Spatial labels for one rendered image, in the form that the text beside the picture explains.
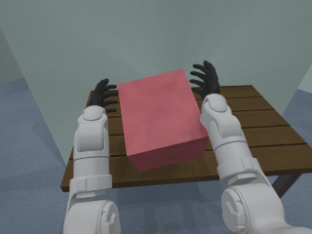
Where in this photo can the robot right upper arm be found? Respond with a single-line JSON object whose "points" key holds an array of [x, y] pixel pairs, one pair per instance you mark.
{"points": [[255, 209]]}

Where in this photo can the table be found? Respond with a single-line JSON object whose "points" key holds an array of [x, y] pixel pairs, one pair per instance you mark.
{"points": [[278, 148]]}

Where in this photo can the left robot forearm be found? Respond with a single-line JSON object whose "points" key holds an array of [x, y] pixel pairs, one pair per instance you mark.
{"points": [[91, 158]]}

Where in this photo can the robot right hand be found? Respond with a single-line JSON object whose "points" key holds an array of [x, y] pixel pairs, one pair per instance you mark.
{"points": [[210, 84]]}

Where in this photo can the robot left hand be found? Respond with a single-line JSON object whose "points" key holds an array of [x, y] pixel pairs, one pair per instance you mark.
{"points": [[98, 96]]}

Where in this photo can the robot left upper arm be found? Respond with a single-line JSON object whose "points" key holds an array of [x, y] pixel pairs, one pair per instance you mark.
{"points": [[93, 217]]}

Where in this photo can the right robot forearm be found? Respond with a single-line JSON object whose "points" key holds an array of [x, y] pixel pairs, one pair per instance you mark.
{"points": [[236, 164]]}

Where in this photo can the carton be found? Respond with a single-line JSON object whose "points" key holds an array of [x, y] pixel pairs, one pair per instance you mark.
{"points": [[161, 121]]}

